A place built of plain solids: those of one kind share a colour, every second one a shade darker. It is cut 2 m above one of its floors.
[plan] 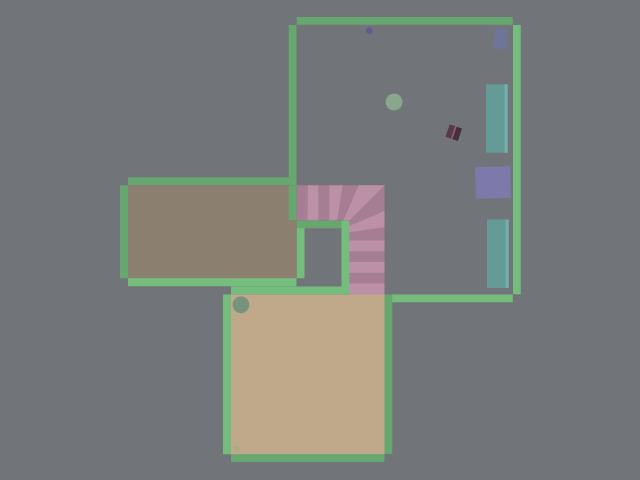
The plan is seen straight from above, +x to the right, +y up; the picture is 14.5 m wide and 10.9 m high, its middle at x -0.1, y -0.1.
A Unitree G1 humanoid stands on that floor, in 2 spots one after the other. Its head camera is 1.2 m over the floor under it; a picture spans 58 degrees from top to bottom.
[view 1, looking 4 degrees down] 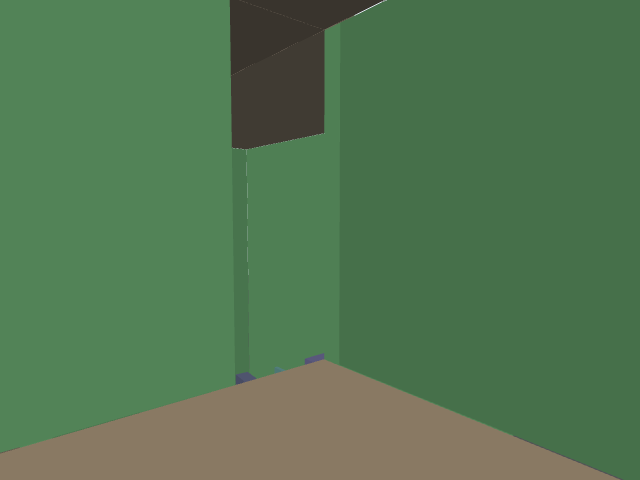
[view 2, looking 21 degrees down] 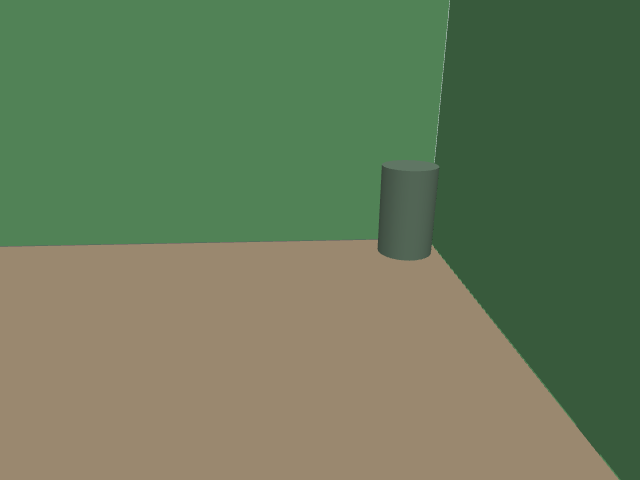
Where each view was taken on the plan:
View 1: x -0.85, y -3.93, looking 50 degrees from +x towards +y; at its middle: wall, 8.00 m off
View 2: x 0.99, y -2.33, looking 177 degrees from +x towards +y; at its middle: wall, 3.33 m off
